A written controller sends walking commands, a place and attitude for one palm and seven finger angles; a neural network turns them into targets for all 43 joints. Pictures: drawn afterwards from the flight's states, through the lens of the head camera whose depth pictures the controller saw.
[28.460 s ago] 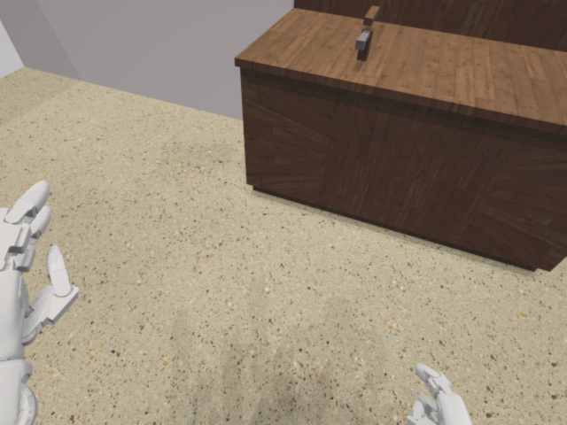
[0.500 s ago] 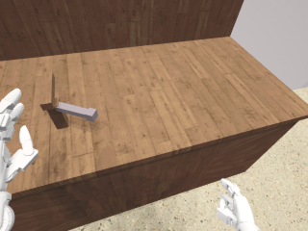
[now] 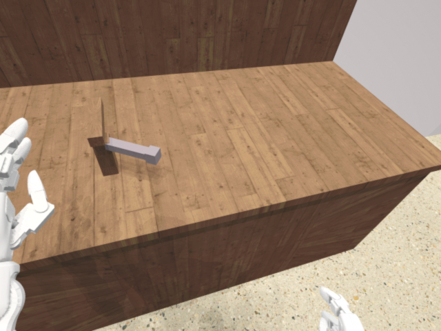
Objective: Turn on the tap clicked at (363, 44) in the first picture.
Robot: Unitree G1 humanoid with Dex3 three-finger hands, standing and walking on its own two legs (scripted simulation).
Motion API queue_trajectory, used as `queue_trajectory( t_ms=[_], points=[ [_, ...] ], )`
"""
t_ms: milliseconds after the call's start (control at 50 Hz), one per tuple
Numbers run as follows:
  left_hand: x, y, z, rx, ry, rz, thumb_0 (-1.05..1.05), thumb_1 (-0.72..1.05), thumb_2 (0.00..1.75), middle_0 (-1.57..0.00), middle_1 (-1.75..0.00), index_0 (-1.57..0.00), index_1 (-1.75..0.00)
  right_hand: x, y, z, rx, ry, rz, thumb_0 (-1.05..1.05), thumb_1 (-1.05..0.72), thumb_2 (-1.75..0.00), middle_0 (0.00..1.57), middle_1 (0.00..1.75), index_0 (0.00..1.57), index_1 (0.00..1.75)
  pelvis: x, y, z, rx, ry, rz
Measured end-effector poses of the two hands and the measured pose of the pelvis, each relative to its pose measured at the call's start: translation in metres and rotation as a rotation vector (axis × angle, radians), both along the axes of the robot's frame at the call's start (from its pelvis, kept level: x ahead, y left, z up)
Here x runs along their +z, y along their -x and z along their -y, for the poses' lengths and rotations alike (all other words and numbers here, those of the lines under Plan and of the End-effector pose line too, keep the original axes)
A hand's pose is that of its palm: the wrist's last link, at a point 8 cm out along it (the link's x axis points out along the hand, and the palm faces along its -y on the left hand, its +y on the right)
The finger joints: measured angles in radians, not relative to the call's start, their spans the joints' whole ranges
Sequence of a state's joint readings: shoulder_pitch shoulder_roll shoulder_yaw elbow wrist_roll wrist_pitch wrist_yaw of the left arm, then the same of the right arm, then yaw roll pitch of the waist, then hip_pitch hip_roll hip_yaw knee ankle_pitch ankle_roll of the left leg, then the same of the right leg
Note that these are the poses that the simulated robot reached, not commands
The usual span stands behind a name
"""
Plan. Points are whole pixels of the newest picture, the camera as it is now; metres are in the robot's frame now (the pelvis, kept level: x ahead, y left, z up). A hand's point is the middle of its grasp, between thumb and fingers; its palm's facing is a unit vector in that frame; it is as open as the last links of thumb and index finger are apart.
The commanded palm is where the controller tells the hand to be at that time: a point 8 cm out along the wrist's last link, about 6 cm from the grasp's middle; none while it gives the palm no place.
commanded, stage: come to a stop and stand still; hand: left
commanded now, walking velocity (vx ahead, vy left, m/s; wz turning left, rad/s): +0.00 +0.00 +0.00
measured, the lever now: (153, 155) +0.44 +0.20 +0.05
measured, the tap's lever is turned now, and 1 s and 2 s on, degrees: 57 57 57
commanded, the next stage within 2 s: look again from close up in 0.68 s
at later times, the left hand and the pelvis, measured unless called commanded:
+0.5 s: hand (63, 191) +0.24 +0.26 +0.16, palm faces +0.42 -0.84 -0.33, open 7.4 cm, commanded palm +0.18 +0.29 +0.18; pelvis +0.03 +0.00 +0.00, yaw +1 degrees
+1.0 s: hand (75, 188) +0.25 +0.25 +0.16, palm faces +0.40 -0.85 -0.35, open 7.4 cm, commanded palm +0.20 +0.28 +0.18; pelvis +0.04 +0.00 +0.01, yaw +1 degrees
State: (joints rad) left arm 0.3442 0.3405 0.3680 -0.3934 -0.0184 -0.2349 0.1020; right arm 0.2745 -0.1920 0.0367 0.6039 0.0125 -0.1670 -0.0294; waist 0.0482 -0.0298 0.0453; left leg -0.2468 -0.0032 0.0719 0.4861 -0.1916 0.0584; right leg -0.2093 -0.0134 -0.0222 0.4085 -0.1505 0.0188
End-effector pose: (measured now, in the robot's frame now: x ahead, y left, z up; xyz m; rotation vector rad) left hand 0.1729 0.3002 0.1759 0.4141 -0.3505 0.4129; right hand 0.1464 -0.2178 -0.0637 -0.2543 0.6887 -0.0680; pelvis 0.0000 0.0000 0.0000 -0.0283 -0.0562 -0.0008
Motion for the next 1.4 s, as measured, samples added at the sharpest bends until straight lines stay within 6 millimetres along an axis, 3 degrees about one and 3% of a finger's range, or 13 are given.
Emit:
queue_trajectory(
  t_ms=[300, 620, 1220, 1400],
  points=[
    [-0.002, -0.012, -0.004, -0.017, -0.020, -0.026, 0.02, 0.89, 0.90, -0.21, -0.30, -0.21, -0.31, 0.008, -0.037, -0.022, 0.045, -0.025, 0.047, 0.01, -0.90, -0.90, 0.20, 0.30, 0.21, 0.30, 0.002, -0.014, -0.008, 0.019, -0.002, -0.015],
    [-0.003, -0.036, 0.005, -0.033, 0.000, -0.066, 0.02, 0.89, 0.90, -0.21, -0.30, -0.21, -0.31, 0.013, -0.074, -0.010, 0.030, -0.010, 0.040, 0.01, -0.90, -0.90, 0.20, 0.30, 0.21, 0.30, 0.004, -0.037, -0.002, 0.022, -0.002, -0.034],
    [-0.001, -0.035, 0.014, -0.019, 0.006, -0.099, 0.02, 0.89, 0.90, -0.21, -0.30, -0.21, -0.31, 0.006, -0.069, 0.001, -0.003, -0.014, 0.004, 0.01, -0.90, -0.90, 0.20, 0.30, 0.21, 0.30, 0.006, -0.040, 0.005, 0.025, -0.008, -0.038],
    [-0.002, -0.037, 0.022, -0.020, 0.021, -0.089, 0.02, 0.89, 0.90, -0.21, -0.30, -0.21, -0.31, 0.007, -0.065, 0.006, -0.001, -0.032, 0.000, 0.01, -0.90, -0.90, 0.20, 0.30, 0.21, 0.30, 0.006, -0.036, 0.017, 0.020, -0.013, -0.040]
  ],
)
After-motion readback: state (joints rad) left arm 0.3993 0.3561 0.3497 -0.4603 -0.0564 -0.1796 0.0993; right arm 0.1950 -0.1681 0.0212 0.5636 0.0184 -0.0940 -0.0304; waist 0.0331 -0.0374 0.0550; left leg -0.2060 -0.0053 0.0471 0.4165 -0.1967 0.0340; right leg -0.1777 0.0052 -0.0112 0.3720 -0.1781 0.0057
